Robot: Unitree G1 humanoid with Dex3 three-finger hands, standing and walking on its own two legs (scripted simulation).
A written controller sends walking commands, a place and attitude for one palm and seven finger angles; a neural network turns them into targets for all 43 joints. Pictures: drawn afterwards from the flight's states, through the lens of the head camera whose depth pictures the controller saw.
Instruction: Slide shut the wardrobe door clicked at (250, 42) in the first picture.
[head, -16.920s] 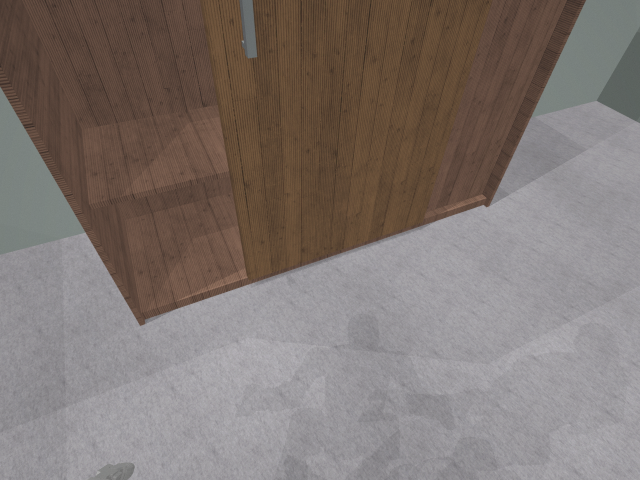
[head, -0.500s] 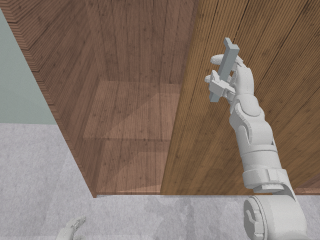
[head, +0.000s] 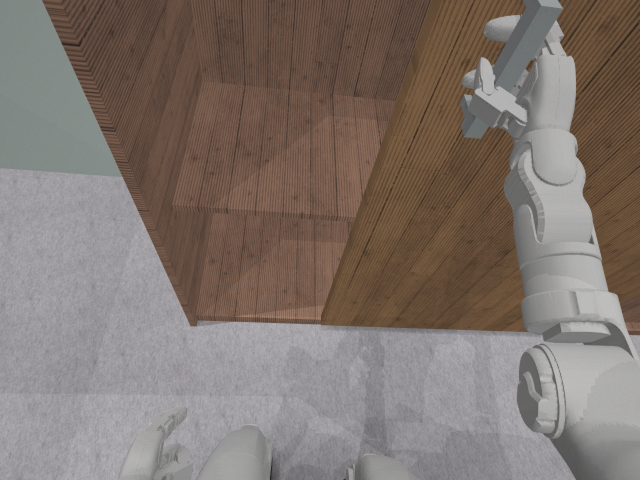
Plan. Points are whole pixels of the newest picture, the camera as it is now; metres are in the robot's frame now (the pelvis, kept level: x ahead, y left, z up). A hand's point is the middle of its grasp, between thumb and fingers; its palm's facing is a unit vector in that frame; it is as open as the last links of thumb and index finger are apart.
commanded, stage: step sideways, sliding the door along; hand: right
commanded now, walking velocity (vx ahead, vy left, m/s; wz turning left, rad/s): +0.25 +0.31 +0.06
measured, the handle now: (498, 65) +0.52 -0.14 +0.23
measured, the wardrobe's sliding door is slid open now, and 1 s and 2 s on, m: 0.38 0.22 0.00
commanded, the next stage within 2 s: stop walking and hold the door there in 1.92 s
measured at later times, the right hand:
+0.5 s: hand (439, 90) +0.47 -0.07 +0.22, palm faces +0.15 +0.98 -0.09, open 6.2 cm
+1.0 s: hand (321, 74) +0.47 +0.05 +0.22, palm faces +0.32 +0.95 -0.04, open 6.5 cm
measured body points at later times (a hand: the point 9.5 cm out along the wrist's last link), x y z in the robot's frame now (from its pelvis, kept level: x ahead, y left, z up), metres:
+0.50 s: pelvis +0.04 +0.10 +0.02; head +0.14 +0.07 +0.45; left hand +0.25 +0.28 -0.10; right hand +0.46 -0.13 +0.22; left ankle +0.11 +0.30 -0.64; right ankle +0.00 -0.09 -0.71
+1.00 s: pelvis +0.08 +0.26 +0.02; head +0.19 +0.23 +0.45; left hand +0.32 +0.46 -0.09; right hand +0.45 +0.00 +0.22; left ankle +0.09 +0.40 -0.64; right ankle +0.09 +0.08 -0.71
